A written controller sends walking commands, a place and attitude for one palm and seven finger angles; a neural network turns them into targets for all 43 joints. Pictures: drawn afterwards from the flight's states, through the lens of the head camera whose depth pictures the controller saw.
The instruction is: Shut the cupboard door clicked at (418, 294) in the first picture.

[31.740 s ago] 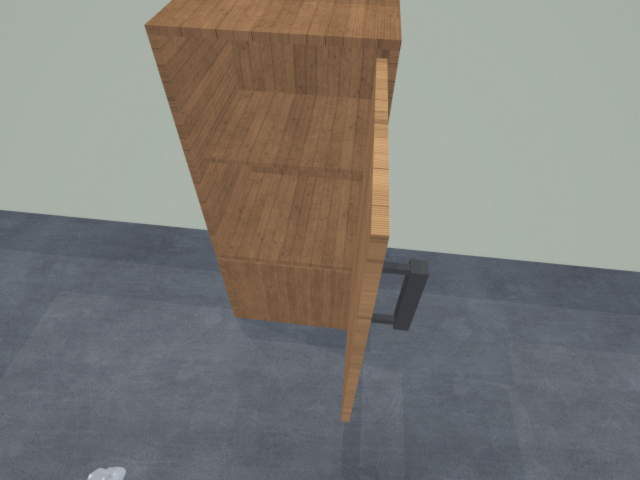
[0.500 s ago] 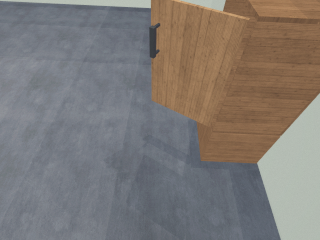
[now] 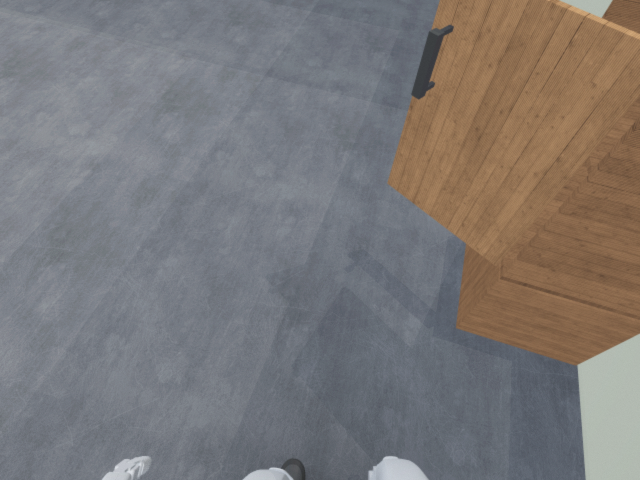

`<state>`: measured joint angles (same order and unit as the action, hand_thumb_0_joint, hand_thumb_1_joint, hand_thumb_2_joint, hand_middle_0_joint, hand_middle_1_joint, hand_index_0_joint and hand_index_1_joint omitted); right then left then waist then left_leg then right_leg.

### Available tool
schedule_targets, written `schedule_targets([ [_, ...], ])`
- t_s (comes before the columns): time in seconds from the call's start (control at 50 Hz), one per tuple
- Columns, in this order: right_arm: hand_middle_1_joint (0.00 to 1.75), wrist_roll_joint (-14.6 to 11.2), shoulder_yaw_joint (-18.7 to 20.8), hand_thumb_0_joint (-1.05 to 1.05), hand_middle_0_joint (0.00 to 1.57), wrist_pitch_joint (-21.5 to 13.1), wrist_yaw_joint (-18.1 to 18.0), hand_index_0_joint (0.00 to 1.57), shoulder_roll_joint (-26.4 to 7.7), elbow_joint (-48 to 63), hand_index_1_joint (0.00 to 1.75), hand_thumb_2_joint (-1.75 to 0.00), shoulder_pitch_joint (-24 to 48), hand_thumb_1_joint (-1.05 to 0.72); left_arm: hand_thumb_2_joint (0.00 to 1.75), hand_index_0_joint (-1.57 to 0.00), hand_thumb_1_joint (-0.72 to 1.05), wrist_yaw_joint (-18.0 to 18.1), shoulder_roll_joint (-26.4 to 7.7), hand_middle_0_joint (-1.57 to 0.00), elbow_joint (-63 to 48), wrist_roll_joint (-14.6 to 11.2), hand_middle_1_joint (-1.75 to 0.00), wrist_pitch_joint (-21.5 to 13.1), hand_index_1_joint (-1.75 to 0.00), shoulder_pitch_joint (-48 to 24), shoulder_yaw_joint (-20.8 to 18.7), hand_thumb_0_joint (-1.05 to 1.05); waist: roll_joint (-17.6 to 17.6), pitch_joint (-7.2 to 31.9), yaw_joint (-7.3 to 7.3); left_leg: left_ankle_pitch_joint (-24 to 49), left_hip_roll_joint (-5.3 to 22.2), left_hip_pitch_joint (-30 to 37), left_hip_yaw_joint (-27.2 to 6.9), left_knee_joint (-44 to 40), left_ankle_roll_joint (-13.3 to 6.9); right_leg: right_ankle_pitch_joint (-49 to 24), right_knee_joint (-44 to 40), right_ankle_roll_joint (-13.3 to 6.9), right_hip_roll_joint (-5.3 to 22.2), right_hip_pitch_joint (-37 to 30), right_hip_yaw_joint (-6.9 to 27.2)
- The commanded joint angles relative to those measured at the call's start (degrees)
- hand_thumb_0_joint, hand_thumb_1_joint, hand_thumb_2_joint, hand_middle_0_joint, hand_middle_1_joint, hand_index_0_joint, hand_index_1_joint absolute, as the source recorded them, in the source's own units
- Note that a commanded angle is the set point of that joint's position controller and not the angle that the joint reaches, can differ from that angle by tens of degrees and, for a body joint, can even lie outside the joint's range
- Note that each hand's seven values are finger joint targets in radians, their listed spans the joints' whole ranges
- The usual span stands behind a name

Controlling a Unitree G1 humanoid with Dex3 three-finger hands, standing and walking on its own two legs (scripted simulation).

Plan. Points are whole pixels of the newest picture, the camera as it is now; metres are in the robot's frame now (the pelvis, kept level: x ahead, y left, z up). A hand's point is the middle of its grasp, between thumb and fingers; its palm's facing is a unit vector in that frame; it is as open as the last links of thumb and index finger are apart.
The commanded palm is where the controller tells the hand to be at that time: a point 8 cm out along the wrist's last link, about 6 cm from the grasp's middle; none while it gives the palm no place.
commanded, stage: walk to a spot facing it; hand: left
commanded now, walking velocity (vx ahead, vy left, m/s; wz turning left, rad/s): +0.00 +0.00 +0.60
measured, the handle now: (432, 62) +0.89 -0.21 +0.02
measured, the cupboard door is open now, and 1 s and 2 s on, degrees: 61 61 61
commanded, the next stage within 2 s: turn to face it in 1.40 s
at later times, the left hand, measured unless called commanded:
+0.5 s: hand out of the picture -0.03 +0.16 -0.17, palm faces +0.35 -0.90 -0.28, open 7.4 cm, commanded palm none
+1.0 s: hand out of the picture +0.03 +0.20 -0.15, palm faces +0.62 -0.73 -0.29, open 7.3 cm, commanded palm none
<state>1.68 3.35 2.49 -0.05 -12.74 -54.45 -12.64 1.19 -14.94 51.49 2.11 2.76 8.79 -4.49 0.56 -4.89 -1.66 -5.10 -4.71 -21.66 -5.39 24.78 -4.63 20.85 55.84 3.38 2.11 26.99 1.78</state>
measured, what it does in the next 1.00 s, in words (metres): walks ahead, turning left: right foot, then left foot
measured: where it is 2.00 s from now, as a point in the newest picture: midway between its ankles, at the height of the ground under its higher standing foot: (220, 430)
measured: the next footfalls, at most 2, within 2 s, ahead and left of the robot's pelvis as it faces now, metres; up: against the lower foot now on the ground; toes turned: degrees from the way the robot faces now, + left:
right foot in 0.20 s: +0.03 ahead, -0.17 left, +0.00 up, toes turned +10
left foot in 0.56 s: +0.00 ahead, +0.11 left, +0.00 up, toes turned +27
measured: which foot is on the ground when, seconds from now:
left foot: down 0.00-0.18, up 0.20-0.54, down 0.56-0.88, up 0.90-1.00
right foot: up 0.00-0.18, down 0.20-0.56, up 0.58-0.86, down 0.88-1.00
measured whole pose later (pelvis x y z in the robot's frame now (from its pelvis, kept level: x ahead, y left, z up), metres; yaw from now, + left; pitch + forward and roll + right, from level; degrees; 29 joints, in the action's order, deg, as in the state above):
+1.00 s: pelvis +0.10 -0.01 -0.01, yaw +39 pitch +1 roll +1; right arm 2.1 4.3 2.4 1.7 -14.3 -55.1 -15.0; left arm 0.2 -12.0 48.8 2.3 -2.1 14.1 -3.4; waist 1.6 -2.8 -0.8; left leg -23.3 -0.8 -28.5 -2.1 68.1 -0.8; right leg 17.3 32.7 -0.1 5.0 16.0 -8.0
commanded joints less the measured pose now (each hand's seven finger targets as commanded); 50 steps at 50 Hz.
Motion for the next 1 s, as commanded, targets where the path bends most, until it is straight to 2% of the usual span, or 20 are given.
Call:
schedule_targets([
  [0.0,0.3,0.1,3.6,0.0,0.2,-0.1,-0.6,0.2,-12.0,3.8,0.3,-0.9,-2.5,-0.9,0.9,-0.2,0.9,0.2,-4.7,-0.2,-3.8,-0.4,-0.3,-0.9,-0.3,1.9,-0.8,0.0,8.2,7.8,-0.55,-17.3,13.5,8.9,-22.0,-10.9,-3.3,2.5,-4.8,0.0,-2.1,0.9,-0.6],
  [0.12,0.3,0.0,4.1,0.0,0.2,0.9,-0.4,0.2,-11.5,6.3,0.3,-0.9,2.7,-0.9,0.9,-0.2,0.9,0.7,-6.6,-0.2,-2.2,-1.0,-0.3,-0.7,-0.3,11.3,-1.3,0.0,9.4,8.6,3.58,-18.9,8.3,-2.8,-21.0,-9.3,0.6,0.0,-26.6,-2.4,-4.9,-19.9,-2.1],
  [0.14,0.3,-0.6,3.9,0.0,0.2,1.1,0.0,0.2,-9.7,6.6,0.3,-0.9,3.3,-0.9,0.9,-0.2,0.9,0.9,-9.6,-0.2,-2.0,-0.6,-0.3,-1.3,-0.3,14.0,-1.9,0.0,3.8,8.2,4.79,-22.1,4.0,-9.4,-16.1,-1.5,3.6,2.1,-38.0,-4.5,0.7,-26.1,4.1],
  [0.16,0.3,-1.2,3.7,0.0,0.2,1.0,0.0,0.2,-5.0,7.2,0.3,-0.9,1.2,-0.9,0.9,-0.2,0.9,1.3,-14.6,-0.2,-3.7,0.6,-0.3,-1.8,-0.3,11.9,-2.9,0.0,-13.5,6.9,3.94,-25.8,-4.7,-17.7,-3.8,20.9,8.3,15.8,-49.0,-11.7,19.1,-24.7,26.8],
  [0.18,0.3,0.1,4.2,0.0,0.2,0.9,0.2,0.2,-7.6,7.0,0.3,-0.9,0.0,-0.9,0.9,-0.2,0.9,1.6,-13.6,-0.2,-5.8,-0.2,-0.3,-1.3,-0.3,2.0,-1.5,0.0,-11.2,1.9,0.4,-25.5,-2.0,-16.3,-1.5,37.2,7.5,10.9,-48.8,-14.4,25.9,-11.9,25.1],
  [0.24,0.3,-0.1,3.4,0.0,0.2,1.0,1.5,0.2,-6.5,6.2,0.3,-0.9,-2.2,-0.9,0.9,-0.2,0.9,1.6,-6.5,-0.2,-6.8,-0.5,-0.3,-2.8,-0.3,-3.5,-0.4,0.0,-10.7,1.9,-2.9,-17.7,3.9,-13.7,1.1,46.4,7.3,-11.6,-39.3,-11.8,15.4,-11.5,8.3],
  [0.3,0.3,-0.6,2.0,0.0,0.2,0.3,1.6,0.2,-5.0,8.0,0.3,-0.9,3.5,-0.9,0.9,-0.2,0.9,1.5,-7.9,-0.2,-4.2,-0.5,-0.3,-3.6,-0.3,6.1,-0.9,0.0,-10.6,4.9,1.71,-20.1,4.3,-14.1,5.6,36.1,8.3,-42.5,-30.9,-11.1,15.1,-25.8,1.4],
  [0.38,0.3,-0.8,1.1,0.0,0.2,0.6,1.7,0.2,-3.6,9.0,0.3,-0.9,8.3,-0.9,0.9,-0.2,0.9,1.3,-9.8,-0.2,-2.7,-0.3,-0.3,-3.1,-0.3,12.2,-1.7,0.0,-13.2,5.0,4.43,-21.0,3.9,-10.0,9.2,27.0,7.7,-50.8,-28.4,-9.6,15.7,-29.2,-1.9],
  [0.46,0.3,-1.1,1.0,0.0,0.2,0.1,1.8,0.2,-4.0,9.0,0.3,-0.9,8.0,-0.9,0.9,-0.2,0.9,1.2,-10.3,-0.2,-3.4,-0.1,-0.3,-2.8,-0.3,11.0,-2.4,0.0,-15.7,5.7,3.63,-19.3,3.7,-2.6,11.4,14.9,6.3,-49.1,-25.1,-8.7,16.6,-27.3,-4.3],
  [0.5,0.3,-0.6,1.5,0.0,0.2,-0.7,1.6,0.2,-6.4,7.2,0.3,-0.9,1.1,-0.9,0.9,-0.2,0.9,0.9,-10.0,-0.2,-3.8,-0.9,-0.3,-2.8,-0.3,9.8,-2.5,0.0,-10.7,10.0,-0.25,-6.6,3.4,12.1,10.9,1.4,5.0,-42.6,-14.9,-4.9,15.1,-21.2,-8.6],
  [0.54,0.3,-0.1,4.0,0.0,0.2,-1.3,1.0,0.2,-17.2,5.4,0.3,-0.9,-8.0,-0.9,0.9,-0.2,0.9,0.0,-3.9,-0.2,-7.8,-1.0,-0.3,-2.8,-0.3,6.9,-0.4,0.0,16.6,15.1,-4.89,21.5,27.1,31.7,-19.1,-1.1,-7.7,17.1,8.7,0.7,4.1,7.2,-10.1],
  [0.56,0.3,-0.2,3.9,0.0,0.2,-1.2,0.4,0.2,-17.2,4.4,0.3,-0.9,-10.2,-0.9,0.9,-0.2,0.9,-0.1,-4.3,-0.2,-10.1,-0.6,-0.3,-2.5,-0.3,2.8,-0.4,0.0,8.8,12.7,-5.71,13.6,29.2,28.6,-19.5,-2.1,-10.2,17.2,10.8,0.1,4.8,11.4,-5.0],
  [0.6,0.3,0.2,2.9,0.0,0.2,-1.8,-0.7,0.2,-13.5,5.3,0.3,-0.9,-6.7,-0.9,0.9,-0.2,0.9,-0.4,-4.5,-0.2,-9.0,-0.6,-0.3,-2.3,-0.3,-2.1,-1.0,0.0,13.5,6.8,-4.98,-0.8,22.9,20.1,-17.8,-4.8,-7.7,10.3,11.4,0.0,5.5,12.3,-1.9],
  [0.66,0.3,0.3,2.3,0.0,0.2,-2.5,-0.7,0.2,-12.4,7.1,0.3,-0.9,-0.2,-0.9,0.9,-0.2,0.9,-2.0,-4.3,-0.2,-7.1,-0.6,-0.3,-2.4,-0.3,0.2,-1.3,0.0,9.6,3.7,-0.93,-15.7,18.2,12.1,-13.5,-8.0,-5.7,4.6,3.7,0.0,4.5,7.6,-2.7],
  [0.76,0.3,0.4,2.6,0.0,0.2,-2.6,-0.2,0.2,-12.7,7.0,0.3,-0.9,1.0,-0.9,0.9,-0.2,0.9,-2.8,-3.8,-0.2,-6.9,-0.4,-0.3,-2.8,-0.3,1.6,-1.0,0.0,9.0,1.9,0.63,-26.5,14.7,3.1,-13.0,-9.5,-4.7,-0.5,-12.2,0.3,0.9,-3.3,-6.1],
  [0.82,0.3,0.0,2.6,0.0,0.2,-2.4,0.0,0.2,-11.4,7.6,0.3,-0.9,4.0,-0.9,0.9,-0.2,0.9,-2.8,-5.1,-0.2,-4.6,-0.2,-0.3,-3.7,-0.3,10.6,-1.8,0.0,5.0,3.1,5.43,-30.5,10.7,-7.6,-11.2,-0.7,-2.7,-3.6,-22.6,0.2,-1.6,-21.3,-7.3],
  [0.84,0.3,-0.6,2.0,0.0,0.2,-2.6,0.2,0.2,-8.4,8.3,0.3,-0.9,4.6,-0.9,0.9,-0.2,0.9,-2.2,-8.6,-0.2,-3.5,0.2,-0.3,-4.6,-0.3,16.2,-2.7,0.0,-5.1,5.1,8.49,-31.9,5.0,-17.0,-6.2,10.7,0.0,6.4,-32.2,-1.5,4.8,-32.0,1.4],
  [0.86,0.3,-1.1,1.0,0.0,0.2,-3.1,0.4,0.2,-3.9,9.7,0.3,-0.9,3.5,-0.9,0.9,-0.2,0.9,-1.2,-14.0,-0.2,-3.1,0.8,-0.3,-5.1,-0.3,20.4,-3.6,0.0,-22.7,8.5,10.29,-33.1,-1.5,-23.9,3.1,32.1,3.4,22.7,-44.7,-7.4,22.7,-36.4,25.2],
  [0.9,0.3,0.2,2.1,0.0,0.2,-3.1,1.0,0.2,-5.9,9.6,0.3,-0.9,4.4,-0.9,0.9,-0.2,0.9,-0.4,-11.8,-0.2,-4.4,-0.1,-0.3,-5.1,-0.3,13.9,-2.8,0.0,-15.1,2.6,5.62,-25.1,4.9,-24.7,-0.9,49.6,3.3,30.7,-49.4,-11.3,26.2,-22.5,32.0],
  [0.98,0.3,-0.1,1.4,0.0,0.2,-2.2,2.7,0.2,-3.0,6.0,0.3,-0.9,2.1,-0.9,0.9,-0.2,0.9,-0.3,-4.3,-0.2,-3.9,-0.2,-0.3,-6.8,-0.3,7.7,-1.0,0.0,-9.6,1.8,0.98,-11.0,9.2,-18.0,3.7,45.1,5.2,-5.7,-44.0,-7.9,17.7,-18.9,-0.6],
])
